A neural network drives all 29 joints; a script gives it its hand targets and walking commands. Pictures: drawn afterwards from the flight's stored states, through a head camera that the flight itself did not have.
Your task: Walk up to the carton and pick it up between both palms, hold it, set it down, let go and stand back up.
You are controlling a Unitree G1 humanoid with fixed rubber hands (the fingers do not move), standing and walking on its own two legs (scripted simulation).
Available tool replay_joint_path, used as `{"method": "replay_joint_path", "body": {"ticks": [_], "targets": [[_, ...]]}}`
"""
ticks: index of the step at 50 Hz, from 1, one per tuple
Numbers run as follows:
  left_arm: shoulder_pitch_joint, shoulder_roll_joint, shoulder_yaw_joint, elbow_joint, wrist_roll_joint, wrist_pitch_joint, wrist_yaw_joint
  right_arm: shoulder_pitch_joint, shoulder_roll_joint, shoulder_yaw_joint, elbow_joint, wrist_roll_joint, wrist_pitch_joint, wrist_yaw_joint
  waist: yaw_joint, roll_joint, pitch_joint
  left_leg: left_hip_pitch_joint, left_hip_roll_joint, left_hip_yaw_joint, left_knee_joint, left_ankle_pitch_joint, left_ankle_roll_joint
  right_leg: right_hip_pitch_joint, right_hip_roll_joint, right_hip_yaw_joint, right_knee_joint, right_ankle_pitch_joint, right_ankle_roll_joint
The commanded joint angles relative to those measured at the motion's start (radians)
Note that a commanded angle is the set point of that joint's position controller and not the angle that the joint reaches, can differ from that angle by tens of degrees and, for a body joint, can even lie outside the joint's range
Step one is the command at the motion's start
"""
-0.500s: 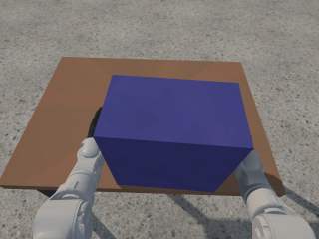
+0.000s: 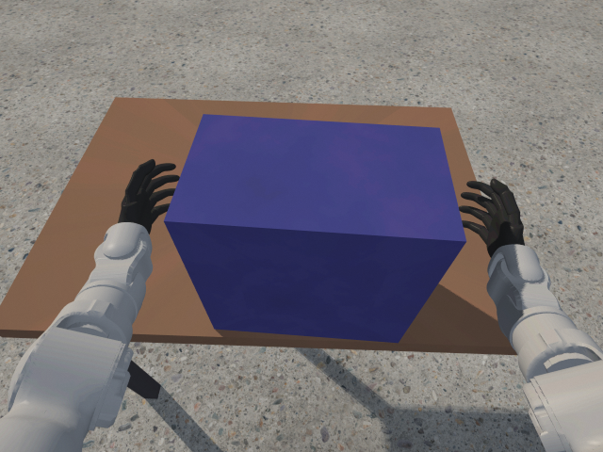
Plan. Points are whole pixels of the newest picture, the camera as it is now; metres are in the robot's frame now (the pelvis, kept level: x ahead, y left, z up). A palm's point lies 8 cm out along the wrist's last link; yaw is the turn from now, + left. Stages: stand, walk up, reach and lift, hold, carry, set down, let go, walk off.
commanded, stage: set down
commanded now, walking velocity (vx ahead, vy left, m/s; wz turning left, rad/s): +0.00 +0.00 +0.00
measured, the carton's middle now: (312, 241) +0.40 +0.02 +0.03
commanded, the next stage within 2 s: none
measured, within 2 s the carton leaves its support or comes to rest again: neither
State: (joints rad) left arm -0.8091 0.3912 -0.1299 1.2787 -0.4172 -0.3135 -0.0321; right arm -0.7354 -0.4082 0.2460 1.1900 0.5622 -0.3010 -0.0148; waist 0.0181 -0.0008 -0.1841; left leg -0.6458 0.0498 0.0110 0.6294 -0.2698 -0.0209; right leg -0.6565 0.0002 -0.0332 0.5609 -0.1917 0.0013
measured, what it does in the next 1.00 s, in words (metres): stands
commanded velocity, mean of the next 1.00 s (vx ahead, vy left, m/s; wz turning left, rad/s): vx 0.00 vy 0.00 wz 0.00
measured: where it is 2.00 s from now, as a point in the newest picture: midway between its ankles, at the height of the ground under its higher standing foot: outside the picture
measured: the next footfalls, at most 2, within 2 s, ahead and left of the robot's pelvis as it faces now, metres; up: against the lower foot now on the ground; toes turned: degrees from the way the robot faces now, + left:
none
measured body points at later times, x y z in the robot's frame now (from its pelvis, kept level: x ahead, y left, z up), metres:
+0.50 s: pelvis -0.02 -0.01 +0.01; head +0.02 +0.01 +0.46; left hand +0.43 +0.26 +0.15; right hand +0.43 -0.23 +0.14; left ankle +0.01 +0.13 -0.72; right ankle +0.04 -0.12 -0.72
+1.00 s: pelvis +0.01 +0.00 +0.03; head +0.02 +0.01 +0.48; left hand +0.42 +0.27 +0.18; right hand +0.41 -0.23 +0.16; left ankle +0.01 +0.13 -0.72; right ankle +0.04 -0.12 -0.72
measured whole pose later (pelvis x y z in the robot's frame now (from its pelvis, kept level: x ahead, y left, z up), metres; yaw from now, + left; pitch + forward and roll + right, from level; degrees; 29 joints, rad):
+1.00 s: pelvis +0.01 +0.00 +0.03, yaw +0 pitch +1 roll -1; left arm -0.68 0.49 0.07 0.59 -0.30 0.37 -0.05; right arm -0.60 -0.45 0.06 0.63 0.49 0.21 -0.05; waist 0.00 -0.01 -0.02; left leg -0.19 0.04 0.02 0.37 -0.20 -0.02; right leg -0.20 0.00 -0.03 0.30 -0.12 0.00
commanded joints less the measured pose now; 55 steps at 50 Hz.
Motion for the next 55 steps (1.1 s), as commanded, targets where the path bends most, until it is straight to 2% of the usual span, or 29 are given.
{"method": "replay_joint_path", "body": {"ticks": [1,3,8,13,19,25,30,33,38,44,51,52,53,54,55], "targets": [[-0.424,0.169,-0.012,-0.177,-0.037,0.029,-0.006,-0.425,-0.152,-0.041,-0.199,0.003,0.043,0.014,0.006,0.005,-0.545,0.236,-0.056,0.019,-0.052,0.276,-0.007,0.208,0.021,0.007,-0.058,0.092,0.001],[-0.446,0.193,0.002,-0.214,-0.030,0.051,-0.001,-0.438,-0.165,-0.058,-0.231,-0.003,0.065,0.011,0.013,0.017,-0.581,0.240,-0.059,0.023,-0.062,0.274,-0.006,0.236,0.018,0.014,-0.063,0.100,0.001],[-0.483,0.238,0.047,-0.281,-0.002,0.120,0.012,-0.467,-0.191,-0.125,-0.285,-0.048,0.124,-0.011,-0.001,0.018,-0.645,0.248,-0.067,0.029,-0.093,0.259,-0.005,0.311,0.018,0.025,-0.083,0.133,0.009],[-0.512,0.246,0.040,-0.238,-0.009,0.185,0.013,-0.513,-0.183,-0.153,-0.285,-0.081,0.196,-0.028,-0.013,-0.013,-0.565,0.229,-0.067,0.028,-0.138,0.155,0.015,0.346,0.012,0.032,-0.120,0.043,0.007],[-0.534,0.255,0.023,-0.223,-0.030,0.245,0.004,-0.543,-0.170,-0.149,-0.313,-0.076,0.269,-0.035,-0.018,-0.045,-0.484,0.254,-0.066,0.019,-0.175,0.133,0.031,0.396,0.012,0.030,-0.151,0.018,0.008],[-0.539,0.262,0.031,-0.295,-0.010,0.330,-0.006,-0.534,-0.186,-0.150,-0.324,-0.051,0.329,-0.035,-0.018,0.008,-0.421,0.362,-0.061,0.011,-0.200,0.221,0.017,0.424,0.025,0.013,-0.181,0.078,-0.001],[-0.524,0.266,0.068,-0.450,0.031,0.410,0.000,-0.498,-0.220,-0.181,-0.367,-0.040,0.358,-0.024,-0.020,0.081,-0.435,0.500,-0.058,0.010,-0.198,0.368,-0.014,0.442,0.044,-0.007,-0.202,0.171,-0.009],[-0.467,0.265,0.111,-0.527,0.071,0.468,-0.004,-0.450,-0.232,-0.197,-0.388,-0.045,0.375,-0.024,-0.027,0.083,-0.418,0.560,-0.062,0.013,-0.195,0.447,-0.024,0.481,0.049,-0.008,-0.217,0.239,-0.004],[-0.357,0.273,0.187,-0.691,0.114,0.567,-0.014,-0.375,-0.236,-0.218,-0.511,-0.054,0.410,-0.034,-0.028,0.046,-0.383,0.600,-0.072,0.022,-0.212,0.519,-0.023,0.582,0.054,-0.001,-0.238,0.325,0.008],[-0.278,0.284,0.241,-0.823,0.114,0.642,-0.012,-0.329,-0.227,-0.243,-0.692,-0.069,0.463,-0.034,-0.017,-0.002,-0.319,0.575,-0.078,0.032,-0.253,0.468,-0.003,0.644,0.049,0.010,-0.253,0.322,0.011],[-0.134,0.260,0.285,-0.925,0.137,0.688,-0.023,-0.171,-0.213,-0.258,-0.786,-0.073,0.507,-0.035,-0.017,0.007,-0.260,0.596,-0.080,0.034,-0.274,0.482,-0.007,0.680,0.049,0.020,-0.268,0.342,-0.001],[-0.335,0.329,0.289,-0.958,0.083,0.711,-0.012,-0.352,-0.273,-0.350,-0.823,-0.093,0.518,-0.036,-0.023,0.036,-0.278,0.530,-0.078,0.042,-0.272,0.369,-0.010,0.619,0.051,0.009,-0.256,0.220,-0.002],[-0.236,0.270,0.274,-0.895,0.087,0.731,-0.003,-0.269,-0.228,-0.329,-0.741,-0.108,0.545,-0.022,-0.037,0.020,-0.191,0.510,-0.068,0.034,-0.292,0.310,0.008,0.616,0.049,0.011,-0.254,0.176,-0.007],[-0.197,0.265,0.287,-0.930,0.097,0.733,-0.002,-0.223,-0.219,-0.336,-0.767,-0.111,0.548,-0.015,-0.033,0.011,-0.169,0.501,-0.071,0.033,-0.303,0.268,0.011,0.622,0.044,0.016,-0.265,0.145,-0.005],[-0.145,0.223,0.285,-0.884,0.128,0.735,-0.004,-0.175,-0.200,-0.313,-0.712,-0.119,0.557,-0.009,-0.032,0.009,-0.152,0.514,-0.066,0.028,-0.313,0.253,0.016,0.634,0.042,0.018,-0.269,0.134,-0.006]]}}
